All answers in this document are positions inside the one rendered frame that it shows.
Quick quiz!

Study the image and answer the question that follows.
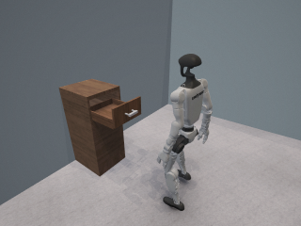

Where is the cabinet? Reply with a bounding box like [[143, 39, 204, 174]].
[[59, 78, 125, 176]]

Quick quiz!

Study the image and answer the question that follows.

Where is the left robot upper arm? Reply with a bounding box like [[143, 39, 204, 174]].
[[170, 89, 185, 130]]

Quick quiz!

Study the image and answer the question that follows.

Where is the right robot forearm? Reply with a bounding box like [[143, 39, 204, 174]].
[[201, 108, 213, 130]]

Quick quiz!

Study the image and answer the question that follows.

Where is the drawer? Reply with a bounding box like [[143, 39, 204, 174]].
[[90, 96, 141, 130]]

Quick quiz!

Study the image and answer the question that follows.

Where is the robot left hand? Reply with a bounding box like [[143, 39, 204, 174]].
[[156, 150, 170, 168]]

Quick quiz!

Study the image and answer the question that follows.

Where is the right robot upper arm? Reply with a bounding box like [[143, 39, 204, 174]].
[[198, 78, 213, 112]]

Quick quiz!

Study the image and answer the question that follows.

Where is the handle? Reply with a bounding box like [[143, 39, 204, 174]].
[[125, 109, 138, 117]]

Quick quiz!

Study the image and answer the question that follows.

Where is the robot right hand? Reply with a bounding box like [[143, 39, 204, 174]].
[[197, 127, 210, 144]]

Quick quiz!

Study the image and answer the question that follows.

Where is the humanoid robot head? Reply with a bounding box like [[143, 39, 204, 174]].
[[178, 54, 202, 89]]

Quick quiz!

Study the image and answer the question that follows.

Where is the left robot forearm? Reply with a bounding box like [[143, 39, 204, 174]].
[[163, 121, 181, 153]]

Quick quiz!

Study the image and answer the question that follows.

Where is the right robot shin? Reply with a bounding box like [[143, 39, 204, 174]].
[[176, 150, 187, 174]]

